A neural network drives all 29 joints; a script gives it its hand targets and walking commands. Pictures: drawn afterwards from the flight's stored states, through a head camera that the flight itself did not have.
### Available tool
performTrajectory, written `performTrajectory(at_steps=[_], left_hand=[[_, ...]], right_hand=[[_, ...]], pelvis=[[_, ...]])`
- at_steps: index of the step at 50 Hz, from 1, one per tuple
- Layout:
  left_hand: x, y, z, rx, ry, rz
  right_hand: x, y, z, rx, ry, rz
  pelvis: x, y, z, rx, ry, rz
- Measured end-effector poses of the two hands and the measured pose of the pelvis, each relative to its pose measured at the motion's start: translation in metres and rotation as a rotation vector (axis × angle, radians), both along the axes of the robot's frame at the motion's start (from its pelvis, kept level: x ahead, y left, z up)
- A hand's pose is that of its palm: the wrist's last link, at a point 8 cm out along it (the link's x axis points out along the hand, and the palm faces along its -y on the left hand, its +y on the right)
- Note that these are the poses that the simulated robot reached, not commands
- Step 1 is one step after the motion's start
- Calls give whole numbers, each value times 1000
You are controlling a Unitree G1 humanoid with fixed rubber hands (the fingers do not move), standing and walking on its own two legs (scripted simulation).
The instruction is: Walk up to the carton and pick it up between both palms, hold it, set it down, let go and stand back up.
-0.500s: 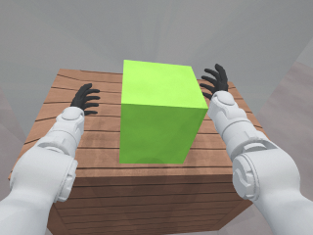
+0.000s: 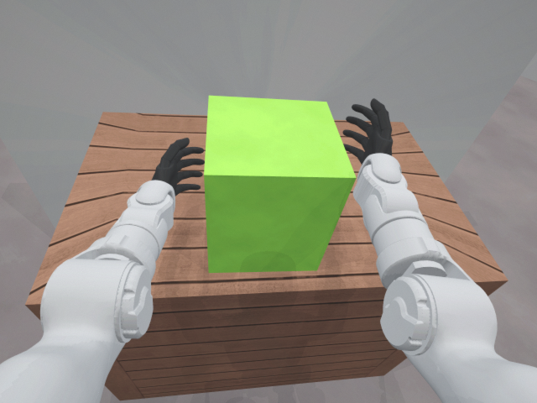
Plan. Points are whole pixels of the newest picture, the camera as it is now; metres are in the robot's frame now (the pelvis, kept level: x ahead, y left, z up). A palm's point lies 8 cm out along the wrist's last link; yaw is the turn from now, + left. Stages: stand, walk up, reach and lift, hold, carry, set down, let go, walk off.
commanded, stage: reach and lift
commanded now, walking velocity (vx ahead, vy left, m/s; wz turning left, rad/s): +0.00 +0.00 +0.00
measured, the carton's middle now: (266, 188) +0.48 -0.11 +0.05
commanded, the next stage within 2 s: none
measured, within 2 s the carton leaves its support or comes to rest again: neither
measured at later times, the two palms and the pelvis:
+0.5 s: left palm (162, 183) +0.47 +0.06 +0.10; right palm (363, 182) +0.39 -0.23 +0.14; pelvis +0.03 +0.00 +0.01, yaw +0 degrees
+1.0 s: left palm (162, 184) +0.48 +0.07 +0.08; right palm (349, 202) +0.38 -0.22 +0.10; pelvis +0.04 +0.01 +0.01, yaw -2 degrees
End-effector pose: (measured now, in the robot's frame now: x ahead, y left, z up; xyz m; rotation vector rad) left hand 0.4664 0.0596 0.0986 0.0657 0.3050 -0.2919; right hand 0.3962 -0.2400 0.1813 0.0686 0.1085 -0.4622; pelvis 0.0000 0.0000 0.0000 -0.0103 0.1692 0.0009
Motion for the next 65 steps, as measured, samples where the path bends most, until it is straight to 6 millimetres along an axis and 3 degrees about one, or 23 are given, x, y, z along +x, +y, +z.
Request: performTrajectory(at_steps=[19, 29, 34, 45, 65], left_hand=[[4, 2, 2, -1, 14, -39], [9, 8, -4, -29, -2, -23], [14, 8, -9, -22, -7, -19], [18, 7, -15, -11, -26, -2], [15, 5, -14, 17, -38, 34]], right_hand=[[-3, 0, -10, -55, -75, 12], [-16, 15, -64, -33, 3, -34], [-17, 19, -75, -64, -3, -56], [-13, 21, -83, -90, -13, -59], [-13, 21, -86, -71, -41, -63]], pelvis=[[27, -3, 11, 8, -195, -7], [36, -2, 11, 2, -211, 6], [34, 4, 11, 0, -185, 3], [38, 13, 11, -12, -105, -30], [33, 9, 10, -16, -94, -34]])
